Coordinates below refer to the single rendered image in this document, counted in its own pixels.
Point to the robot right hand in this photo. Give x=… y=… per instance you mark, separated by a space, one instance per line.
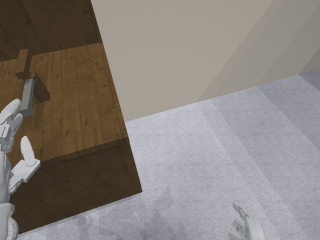
x=251 y=229

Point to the counter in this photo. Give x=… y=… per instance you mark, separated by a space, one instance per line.
x=77 y=129

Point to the robot left forearm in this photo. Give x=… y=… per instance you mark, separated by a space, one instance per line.
x=9 y=229

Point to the robot left hand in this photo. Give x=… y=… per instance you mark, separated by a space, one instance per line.
x=10 y=122

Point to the tap lever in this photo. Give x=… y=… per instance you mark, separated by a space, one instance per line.
x=27 y=98

